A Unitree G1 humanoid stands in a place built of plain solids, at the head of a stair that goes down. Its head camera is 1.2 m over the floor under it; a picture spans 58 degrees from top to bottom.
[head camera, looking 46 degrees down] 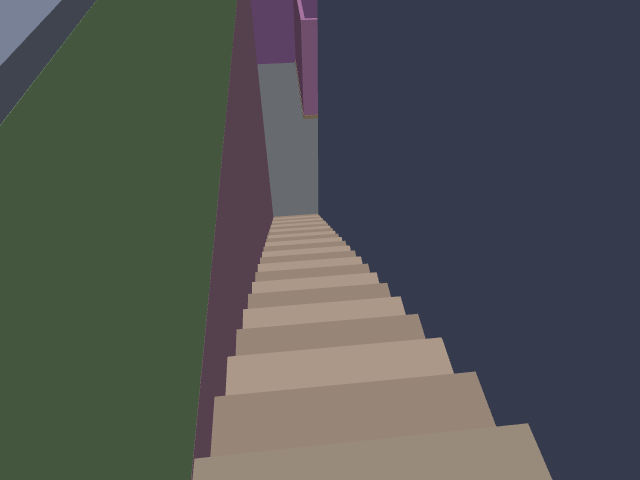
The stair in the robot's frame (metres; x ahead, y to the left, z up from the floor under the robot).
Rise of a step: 0.20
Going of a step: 0.26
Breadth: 0.90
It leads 6 degrees to the left of straight ahead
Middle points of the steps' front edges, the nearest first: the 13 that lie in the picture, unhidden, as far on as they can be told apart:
0.42 -0.12 0.00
0.68 -0.09 -0.20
0.94 -0.07 -0.41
1.20 -0.04 -0.61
1.46 -0.02 -0.82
1.72 0.01 -1.02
1.97 0.04 -1.22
2.23 0.06 -1.43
2.49 0.09 -1.63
2.75 0.12 -1.84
3.01 0.14 -2.04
3.27 0.17 -2.25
3.53 0.19 -2.45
